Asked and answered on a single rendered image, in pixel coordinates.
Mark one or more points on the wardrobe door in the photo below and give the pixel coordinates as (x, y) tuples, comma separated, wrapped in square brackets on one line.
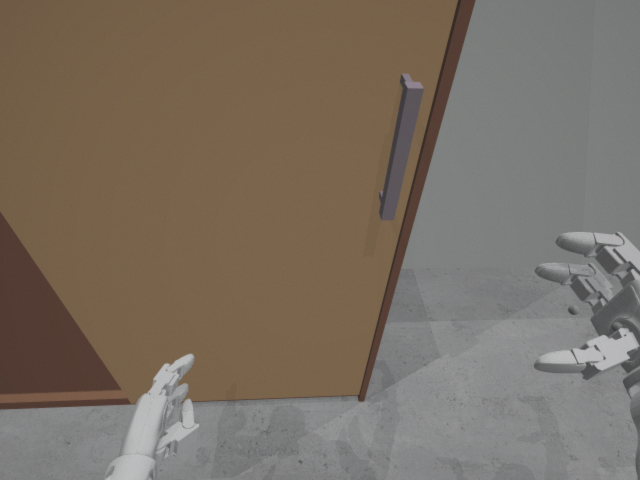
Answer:
[(203, 176), (42, 349)]

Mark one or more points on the robot right hand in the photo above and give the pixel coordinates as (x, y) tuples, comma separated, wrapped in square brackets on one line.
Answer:
[(619, 257)]

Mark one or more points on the handle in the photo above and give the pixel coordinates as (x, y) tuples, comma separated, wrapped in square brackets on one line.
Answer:
[(406, 121)]

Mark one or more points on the left robot forearm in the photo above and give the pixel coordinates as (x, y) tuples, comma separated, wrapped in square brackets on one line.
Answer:
[(132, 467)]

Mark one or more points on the robot left hand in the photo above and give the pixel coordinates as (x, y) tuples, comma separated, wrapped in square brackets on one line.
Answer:
[(153, 412)]

